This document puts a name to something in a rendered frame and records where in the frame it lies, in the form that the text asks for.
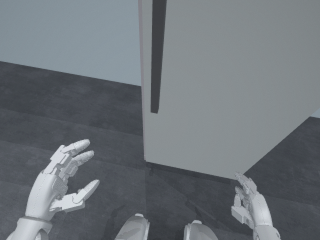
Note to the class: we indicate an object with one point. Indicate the left robot forearm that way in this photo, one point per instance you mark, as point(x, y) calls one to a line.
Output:
point(31, 228)

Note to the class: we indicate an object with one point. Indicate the right robot thigh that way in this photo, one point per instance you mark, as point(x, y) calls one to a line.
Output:
point(197, 231)

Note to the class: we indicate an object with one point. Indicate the robot thigh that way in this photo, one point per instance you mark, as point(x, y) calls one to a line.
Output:
point(197, 231)
point(135, 228)

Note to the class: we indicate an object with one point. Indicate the robot left hand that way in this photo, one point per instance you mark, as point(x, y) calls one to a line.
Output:
point(52, 181)

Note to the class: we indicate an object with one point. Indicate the robot right hand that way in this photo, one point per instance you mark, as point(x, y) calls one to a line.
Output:
point(256, 211)

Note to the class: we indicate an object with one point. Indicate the right robot forearm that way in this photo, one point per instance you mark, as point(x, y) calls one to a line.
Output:
point(265, 232)

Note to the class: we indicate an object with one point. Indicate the left robot thigh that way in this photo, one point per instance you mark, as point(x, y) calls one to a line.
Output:
point(135, 228)

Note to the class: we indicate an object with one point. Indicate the handle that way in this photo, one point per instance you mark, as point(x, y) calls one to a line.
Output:
point(158, 31)

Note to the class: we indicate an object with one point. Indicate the fridge door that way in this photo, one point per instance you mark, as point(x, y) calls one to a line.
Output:
point(237, 77)

